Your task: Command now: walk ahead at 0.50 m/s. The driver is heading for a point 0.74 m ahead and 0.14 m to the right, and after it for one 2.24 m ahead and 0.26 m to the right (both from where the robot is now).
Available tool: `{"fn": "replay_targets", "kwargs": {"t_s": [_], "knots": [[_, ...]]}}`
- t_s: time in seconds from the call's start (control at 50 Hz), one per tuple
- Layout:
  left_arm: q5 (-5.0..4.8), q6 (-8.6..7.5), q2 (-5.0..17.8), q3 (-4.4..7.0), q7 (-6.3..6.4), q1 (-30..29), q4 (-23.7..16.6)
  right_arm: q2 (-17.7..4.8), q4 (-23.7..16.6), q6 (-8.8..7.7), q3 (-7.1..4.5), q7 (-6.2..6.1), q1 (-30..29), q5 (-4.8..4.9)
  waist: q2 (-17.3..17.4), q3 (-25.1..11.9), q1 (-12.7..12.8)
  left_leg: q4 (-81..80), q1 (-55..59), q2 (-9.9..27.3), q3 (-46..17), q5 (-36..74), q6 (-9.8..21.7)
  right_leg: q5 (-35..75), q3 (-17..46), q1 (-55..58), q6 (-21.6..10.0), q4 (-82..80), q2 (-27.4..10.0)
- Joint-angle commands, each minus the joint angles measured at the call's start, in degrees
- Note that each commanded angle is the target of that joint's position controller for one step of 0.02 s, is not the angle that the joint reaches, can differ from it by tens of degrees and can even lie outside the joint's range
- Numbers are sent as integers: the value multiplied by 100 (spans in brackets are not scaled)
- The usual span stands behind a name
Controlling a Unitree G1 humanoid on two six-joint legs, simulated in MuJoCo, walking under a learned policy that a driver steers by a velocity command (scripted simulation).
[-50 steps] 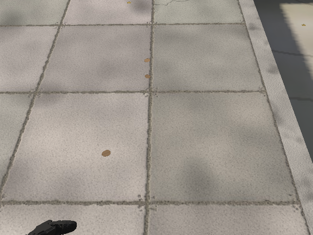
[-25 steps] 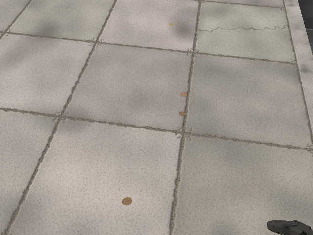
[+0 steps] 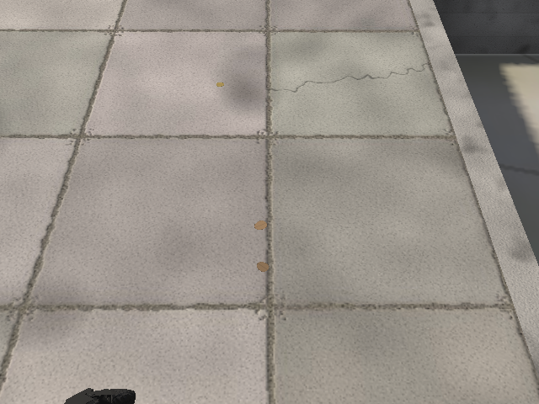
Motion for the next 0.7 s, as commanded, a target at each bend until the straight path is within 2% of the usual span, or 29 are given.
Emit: {"fn": "replay_targets", "kwargs": {"t_s": [0.02, 0.04, 0.06, 0.08, 0.1, 0.12, 0.14, 0.16, 0.18, 0.22, 0.26, 0.32, 0.38, 0.44, 0.48, 0.5, 0.54, 0.56, 0.58, 0.6, 0.62, 0.64, 0.66, 0.68, 0.7], "knots": [[0, -128, 738, 220, -42, -37, -369, -1078, -152, 43, -260, -66, -35, 26, 741, -13, 436, 569, 194, 1733, -661, 3935, 758, -518, -168, 465, -266, -214, 214], [18, -128, 941, 344, -7, 750, -119, -1017, -169, 78, -232, -77, -131, 18, 675, -492, 842, 1463, -1, 1471, -446, 4621, 620, -403, -329, 1567, -427, -344, 386], [70, -118, 1276, 469, 51, 1777, 138, -830, -273, 80, -140, -93, -121, -54, 388, -1281, 1221, 2892, -958, 1183, -239, 3808, 433, -175, 254, 3300, -725, -62, -178], [124, -77, 1862, 609, 85, 2359, 254, -171, -394, -42, 65, -32, 537, -106, -975, -2099, 1022, 5169, -3389, 182, -37, 1005, -22, -974, 2868, 5566, -1670, -331, -1628], [40, -56, 1390, 477, 73, 2428, 286, -391, -285, -183, 31, 6, 405, -34, -1120, -2395, 1152, 6003, -4239, -1, -844, -1479, -10, -1719, 4187, 5774, -1853, -1144, -1884], [15, -60, 1123, 376, 85, 1958, 223, -846, -437, -273, -97, 49, -127, 132, -751, -1424, 1111, 6310, -4766, 371, -912, -1212, 84, -2047, 3396, 5034, -1536, -1285, -1684], [36, -55, 963, 328, 97, 1524, 132, -849, -525, -306, -94, 44, -502, 162, -378, -847, 960, 6079, -4721, 690, -731, -659, 132, -1835, 2648, 4159, -1337, -1426, -1450], [75, -60, 795, 276, 82, 1192, 101, -787, -547, -289, -110, 17, -688, 85, -131, -404, 789, 5684, -4513, 889, -631, -257, 104, -1431, 2124, 3344, -1241, -1645, -1223], [132, -92, 635, 226, 69, 1001, 79, -736, -509, -223, -141, -6, -622, 26, -230, -239, 586, 5377, -4137, 1056, -672, 39, 89, -1057, 1738, 2813, -1136, -1833, -1016], [127, -148, 662, 237, 52, 945, 129, -482, -423, -87, -109, -21, -393, -8, -311, -208, 401, 5107, -3726, 1124, -627, 290, -5, -621, 1356, 2321, -1190, -2122, -897], [112, -191, 812, 276, 84, 1055, 234, -434, -503, -22, -106, -47, -600, -46, -206, -66, 374, 4683, -3930, 1164, -592, 687, -124, -246, 1044, 2210, -1263, -2303, -868], [88, -161, 913, 298, 170, 1305, 380, -387, -671, -47, -94, -30, -1177, -82, -110, 74, 518, 3635, -4220, 1146, -548, 1656, -228, 79, 661, 2390, -1164, -2384, -754], [40, -127, 988, 304, 222, 1577, 520, -250, -811, -103, -33, 35, -1785, -55, -97, 190, 732, 2582, -3965, 951, -354, 2422, -221, 8, 331, 2457, -1016, -2423, -612], [-4, -66, 1042, 321, 239, 1932, 722, -247, -968, -134, 0, 115, -2289, -6, -71, 326, 915, 2047, -4000, 831, -311, 2490, -179, -82, 336, 2922, -1014, -2310, -787], [-29, 6, 1045, 336, 253, 2102, 839, -299, -1101, -168, 0, 180, -2554, 3, -68, 404, 949, 1798, -4103, 790, -381, 2201, -83, 77, 461, 3327, -982, -2079, -978], [-45, 41, 1067, 349, 268, 2117, 874, -352, -1149, -193, -14, 209, -2585, 1, -85, 406, 888, 1675, -4071, 759, -421, 1991, -26, 229, 559, 3488, -948, -1926, -1064], [-57, 100, 1162, 389, 294, 2021, 877, -525, -1093, -243, -75, 229, -2280, -3, -206, 236, 649, 1513, -3518, 617, -371, 1567, 76, 795, 718, 3630, -856, -1538, -1128], [-62, 126, 1200, 396, 302, 1870, 844, -666, -962, -267, -154, 210, -1787, -13, -240, -36, 340, 1362, -2756, 458, -227, 1491, 172, 1558, 649, 3535, -763, -1018, -991], [-23, 138, 1049, 337, 301, 1835, 804, -959, -686, -279, -302, 155, -867, -42, -136, -668, -62, 1427, -1351, 483, -219, 1618, 340, 1774, 452, 3095, -597, 20, -647], [114, 131, 691, 199, 299, 1895, 639, -1394, -529, -268, -416, 89, 158, -135, 547, -1646, -378, 1657, 453, 1596, -1379, 1657, 679, 155, 160, 1910, -366, 1850, -182], [12, 23, 36, 35, 264, 2677, 632, -1631, -391, -212, -461, 116, 317, -124, 2151, -2322, 36, 945, 2044, 2733, -3838, 385, 1439, -3357, 164, -163, -65, 3587, 704], [-120, -45, 742, 195, 260, 2303, 709, -1005, -480, -213, -300, 111, 198, -88, 1435, -1950, -188, 575, 1662, 2557, -3912, -371, 1232, -3465, 796, -668, -98, 4218, 395], [-218, -76, 989, 285, 260, 1806, 548, -769, -529, -231, -226, 83, -223, -81, 1164, -1141, -141, 440, 941, 2413, -3051, -285, 984, -2935, 697, -974, -155, 4300, 147], [-200, -68, 922, 289, 295, 1583, 515, -656, -571, -249, -185, 78, -632, -103, 784, -733, 33, 259, 195, 2227, -2470, 191, 879, -2436, 582, -790, -136, 4151, -115], [-130, -30, 851, 324, 315, 1505, 513, -496, -565, -267, -151, 84, -910, -124, 740, -409, 177, 54, -388, 2052, -1964, 597, 835, -2098, 581, -603, -110, 3888, -271]]}}
Keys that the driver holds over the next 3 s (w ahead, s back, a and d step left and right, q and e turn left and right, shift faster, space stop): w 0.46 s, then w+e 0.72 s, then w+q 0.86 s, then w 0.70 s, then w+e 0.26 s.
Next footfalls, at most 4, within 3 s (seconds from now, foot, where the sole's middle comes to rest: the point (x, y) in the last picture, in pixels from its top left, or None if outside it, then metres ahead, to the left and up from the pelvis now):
0.06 right None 0.21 -0.13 -0.77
0.58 left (213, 391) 0.51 0.12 -0.77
1.12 right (322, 296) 0.75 -0.18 -0.77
1.68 left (279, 193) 1.12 -0.10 -0.77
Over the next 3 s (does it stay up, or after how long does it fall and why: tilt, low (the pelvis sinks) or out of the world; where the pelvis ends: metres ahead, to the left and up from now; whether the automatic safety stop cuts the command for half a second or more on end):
stays up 1.66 -0.15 0.01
